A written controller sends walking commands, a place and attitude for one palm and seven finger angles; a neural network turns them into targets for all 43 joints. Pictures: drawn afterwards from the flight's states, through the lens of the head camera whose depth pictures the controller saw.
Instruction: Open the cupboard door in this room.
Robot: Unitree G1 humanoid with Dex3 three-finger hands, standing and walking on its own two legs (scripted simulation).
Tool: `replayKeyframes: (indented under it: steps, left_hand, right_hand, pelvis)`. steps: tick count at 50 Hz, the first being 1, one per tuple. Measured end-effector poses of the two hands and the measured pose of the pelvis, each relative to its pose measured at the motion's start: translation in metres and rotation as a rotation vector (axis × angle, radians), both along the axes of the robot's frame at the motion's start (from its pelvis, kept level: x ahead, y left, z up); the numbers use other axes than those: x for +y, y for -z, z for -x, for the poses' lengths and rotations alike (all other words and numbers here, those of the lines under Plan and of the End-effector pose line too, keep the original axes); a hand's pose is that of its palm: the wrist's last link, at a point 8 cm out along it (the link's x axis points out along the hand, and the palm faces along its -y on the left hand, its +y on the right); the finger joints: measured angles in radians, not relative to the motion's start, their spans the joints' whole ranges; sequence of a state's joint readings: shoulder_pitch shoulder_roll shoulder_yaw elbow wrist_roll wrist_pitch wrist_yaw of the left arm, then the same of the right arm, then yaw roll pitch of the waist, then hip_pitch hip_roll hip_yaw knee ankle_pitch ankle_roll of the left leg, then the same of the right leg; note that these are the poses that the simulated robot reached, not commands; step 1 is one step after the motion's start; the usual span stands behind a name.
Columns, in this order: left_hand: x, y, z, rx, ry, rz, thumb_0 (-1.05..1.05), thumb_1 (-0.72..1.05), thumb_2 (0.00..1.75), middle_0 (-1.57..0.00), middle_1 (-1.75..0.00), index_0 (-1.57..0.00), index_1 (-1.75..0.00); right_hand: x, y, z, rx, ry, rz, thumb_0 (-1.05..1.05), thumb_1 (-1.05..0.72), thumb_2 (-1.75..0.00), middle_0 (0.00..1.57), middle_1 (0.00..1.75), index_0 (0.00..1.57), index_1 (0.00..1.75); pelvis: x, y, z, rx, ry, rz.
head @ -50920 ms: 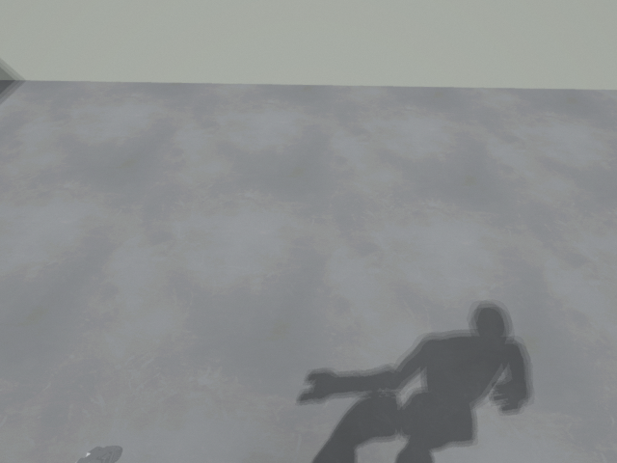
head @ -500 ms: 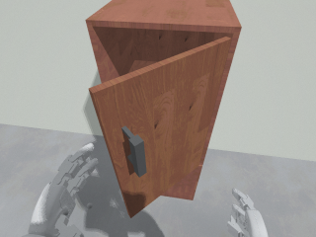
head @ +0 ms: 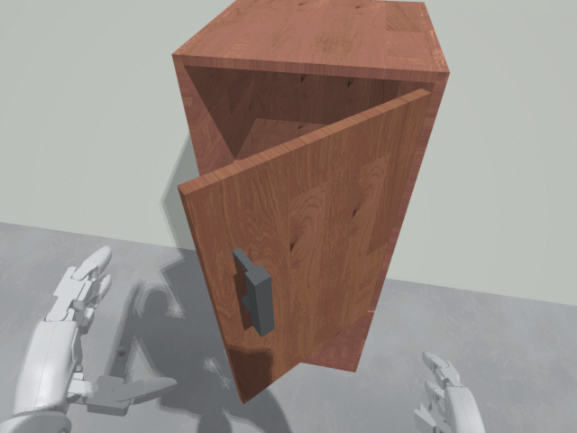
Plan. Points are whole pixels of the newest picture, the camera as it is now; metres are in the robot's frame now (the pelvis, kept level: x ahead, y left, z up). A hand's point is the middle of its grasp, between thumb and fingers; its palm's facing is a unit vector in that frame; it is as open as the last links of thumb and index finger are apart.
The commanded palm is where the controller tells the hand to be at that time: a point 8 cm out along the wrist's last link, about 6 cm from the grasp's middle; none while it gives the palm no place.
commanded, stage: draw the hand back to the body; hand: left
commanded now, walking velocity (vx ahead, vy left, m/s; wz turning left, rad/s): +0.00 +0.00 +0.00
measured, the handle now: (252, 292) +0.27 +0.09 +0.09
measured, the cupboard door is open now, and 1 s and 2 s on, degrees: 47 47 47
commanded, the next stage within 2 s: step back with the hand held close in 0.84 s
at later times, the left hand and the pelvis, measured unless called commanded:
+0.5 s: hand (91, 286) +0.21 +0.25 +0.16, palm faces +0.43 -0.81 -0.41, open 8.7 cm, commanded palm +0.16 +0.29 +0.18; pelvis +0.02 -0.01 +0.01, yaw -1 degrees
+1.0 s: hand (88, 295) +0.20 +0.25 +0.16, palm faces +0.43 -0.81 -0.39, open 7.4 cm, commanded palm +0.16 +0.29 +0.18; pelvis +0.01 -0.01 +0.01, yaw -1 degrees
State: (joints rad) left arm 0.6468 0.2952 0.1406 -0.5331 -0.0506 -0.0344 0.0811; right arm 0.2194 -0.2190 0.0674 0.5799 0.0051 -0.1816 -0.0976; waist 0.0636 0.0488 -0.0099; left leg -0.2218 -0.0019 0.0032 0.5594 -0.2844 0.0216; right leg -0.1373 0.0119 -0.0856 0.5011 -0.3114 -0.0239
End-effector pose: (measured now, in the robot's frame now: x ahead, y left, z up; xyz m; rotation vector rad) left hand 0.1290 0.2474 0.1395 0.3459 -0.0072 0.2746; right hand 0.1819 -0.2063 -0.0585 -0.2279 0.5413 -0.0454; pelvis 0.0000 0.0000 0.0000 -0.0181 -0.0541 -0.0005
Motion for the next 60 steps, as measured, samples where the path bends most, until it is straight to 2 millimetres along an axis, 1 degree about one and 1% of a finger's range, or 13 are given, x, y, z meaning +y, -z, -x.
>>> replayKeyframes:
  steps: [7,12,18,26,30,38,49,51,54,60]
  left_hand:
    - [0.014,-0.011,-0.011,-0.021,-0.068,-0.056,0.00,0.04,0.54,-0.17,-0.30,-0.17,-0.30]
    - [0.020,-0.021,-0.022,-0.049,-0.086,-0.082,0.00,0.21,0.61,-0.18,-0.30,-0.18,-0.30]
    - [0.027,-0.029,-0.034,-0.077,-0.105,-0.107,0.01,0.42,0.70,-0.19,-0.30,-0.19,-0.30]
    - [0.037,-0.041,-0.043,-0.117,-0.141,-0.134,0.01,0.69,0.82,-0.20,-0.30,-0.20,-0.30]
    - [0.036,-0.041,-0.045,-0.116,-0.142,-0.126,0.01,0.79,0.86,-0.20,-0.30,-0.20,-0.30]
    - [0.030,-0.035,-0.041,-0.093,-0.124,-0.113,0.02,0.87,0.89,-0.21,-0.30,-0.21,-0.30]
    - [0.033,-0.036,-0.032,-0.107,-0.143,-0.108,0.02,0.89,0.90,-0.21,-0.30,-0.21,-0.30]
    - [0.036,-0.041,-0.032,-0.128,-0.143,-0.128,0.02,0.89,0.90,-0.21,-0.30,-0.21,-0.30]
    - [0.042,-0.045,-0.032,-0.136,-0.137,-0.163,0.02,0.89,0.90,-0.21,-0.30,-0.21,-0.30]
    - [0.040,-0.035,-0.024,-0.054,-0.078,-0.184,0.02,0.89,0.90,-0.21,-0.30,-0.21,-0.30]
  right_hand:
    - [0.001,0.006,-0.008,0.060,-0.011,0.001,0.02,-0.90,-0.90,0.20,0.30,0.20,0.30]
    - [-0.002,0.008,-0.014,0.081,-0.004,-0.005,0.02,-0.90,-0.90,0.20,0.30,0.20,0.30]
    - [-0.010,0.008,-0.019,0.103,0.018,-0.004,0.02,-0.90,-0.90,0.20,0.30,0.20,0.30]
    - [-0.022,0.009,-0.020,0.124,0.041,0.003,0.02,-0.90,-0.90,0.20,0.30,0.20,0.30]
    - [-0.026,0.010,-0.018,0.134,0.050,0.001,0.02,-0.90,-0.90,0.20,0.30,0.20,0.30]
    - [-0.029,0.011,-0.013,0.144,0.061,0.002,0.02,-0.90,-0.90,0.20,0.30,0.20,0.30]
    - [-0.025,0.011,-0.007,0.137,0.053,-0.007,0.02,-0.90,-0.90,0.20,0.30,0.20,0.30]
    - [-0.024,0.010,-0.005,0.140,0.050,-0.009,0.02,-0.90,-0.90,0.20,0.30,0.20,0.30]
    - [-0.024,0.011,-0.001,0.158,0.056,-0.008,0.02,-0.90,-0.90,0.20,0.30,0.20,0.30]
    - [-0.030,0.012,0.015,0.192,0.113,0.010,0.02,-0.90,-0.90,0.20,0.30,0.20,0.30]
  pelvis:
    - [-0.001,-0.006,-0.008,-0.013,0.002,-0.009]
    - [-0.002,-0.008,-0.014,-0.016,0.007,-0.014]
    - [-0.005,-0.009,-0.021,-0.015,0.015,-0.017]
    - [-0.008,-0.009,-0.025,-0.015,0.018,-0.017]
    - [-0.009,-0.010,-0.025,-0.013,0.020,-0.019]
    - [-0.012,-0.010,-0.022,-0.015,0.020,-0.018]
    - [-0.013,-0.010,-0.014,-0.027,0.017,-0.015]
    - [-0.012,-0.010,-0.011,-0.019,0.007,-0.009]
    - [-0.011,-0.009,-0.006,0.008,0.000,-0.004]
    - [-0.003,-0.008,0.004,0.045,0.009,-0.003]
